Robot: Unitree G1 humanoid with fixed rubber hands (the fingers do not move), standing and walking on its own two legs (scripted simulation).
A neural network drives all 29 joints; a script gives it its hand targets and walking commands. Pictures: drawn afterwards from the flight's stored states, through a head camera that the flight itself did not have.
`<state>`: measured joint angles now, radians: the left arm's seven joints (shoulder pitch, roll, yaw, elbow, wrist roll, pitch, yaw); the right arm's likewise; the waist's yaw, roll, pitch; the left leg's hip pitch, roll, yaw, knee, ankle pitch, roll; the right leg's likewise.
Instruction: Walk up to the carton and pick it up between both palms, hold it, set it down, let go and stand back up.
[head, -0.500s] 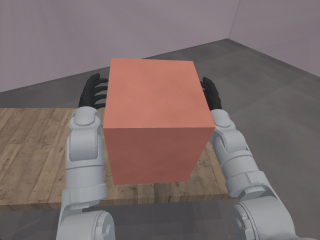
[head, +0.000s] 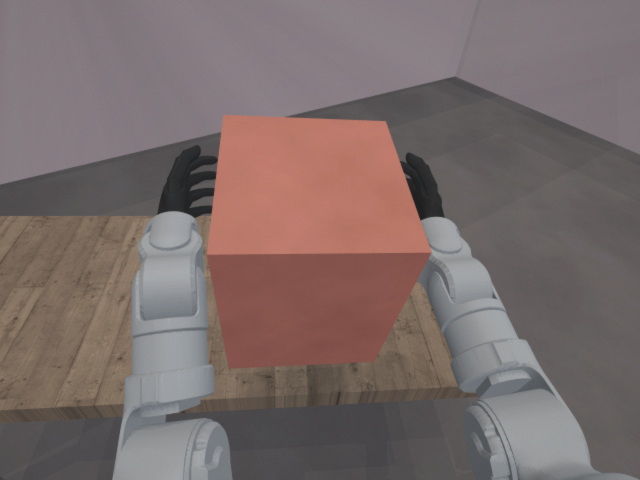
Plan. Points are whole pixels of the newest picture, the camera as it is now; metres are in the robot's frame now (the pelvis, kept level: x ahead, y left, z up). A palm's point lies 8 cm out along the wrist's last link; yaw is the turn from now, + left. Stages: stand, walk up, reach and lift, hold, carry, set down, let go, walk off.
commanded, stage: hold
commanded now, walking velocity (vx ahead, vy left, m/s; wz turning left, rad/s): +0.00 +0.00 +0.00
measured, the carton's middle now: (304, 248) +0.37 +0.01 +0.13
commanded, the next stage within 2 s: none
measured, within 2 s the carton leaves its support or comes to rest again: neither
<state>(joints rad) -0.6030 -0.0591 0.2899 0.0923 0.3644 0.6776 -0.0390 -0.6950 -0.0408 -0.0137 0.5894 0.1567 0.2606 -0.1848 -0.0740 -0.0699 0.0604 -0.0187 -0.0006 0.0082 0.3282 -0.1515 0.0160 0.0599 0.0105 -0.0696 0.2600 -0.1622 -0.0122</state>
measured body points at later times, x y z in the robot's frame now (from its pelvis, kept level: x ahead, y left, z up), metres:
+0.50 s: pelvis +0.00 +0.00 +0.00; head -0.05 +0.03 +0.45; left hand +0.37 +0.16 +0.20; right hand +0.38 -0.14 +0.18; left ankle +0.03 +0.11 -0.75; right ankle +0.00 -0.11 -0.75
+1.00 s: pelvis +0.00 +0.00 +0.00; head -0.03 +0.03 +0.45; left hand +0.38 +0.16 +0.20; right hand +0.38 -0.14 +0.18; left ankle +0.03 +0.11 -0.75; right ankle +0.00 -0.11 -0.75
